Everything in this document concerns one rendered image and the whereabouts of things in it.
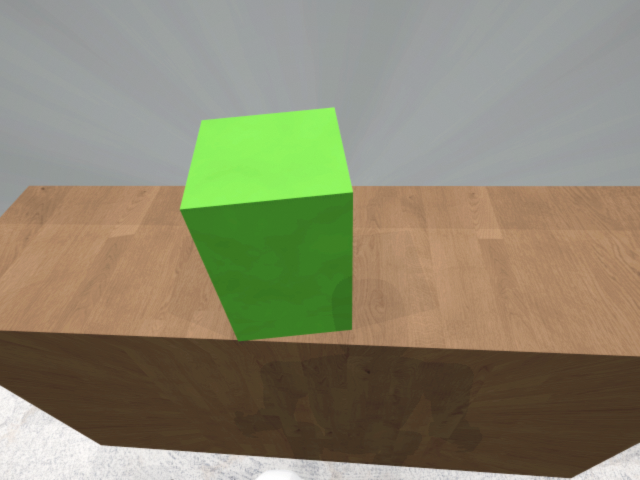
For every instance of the carton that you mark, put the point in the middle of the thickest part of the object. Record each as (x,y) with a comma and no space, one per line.
(269,204)

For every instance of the pedestal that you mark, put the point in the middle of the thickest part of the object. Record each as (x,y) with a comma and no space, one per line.
(494,329)

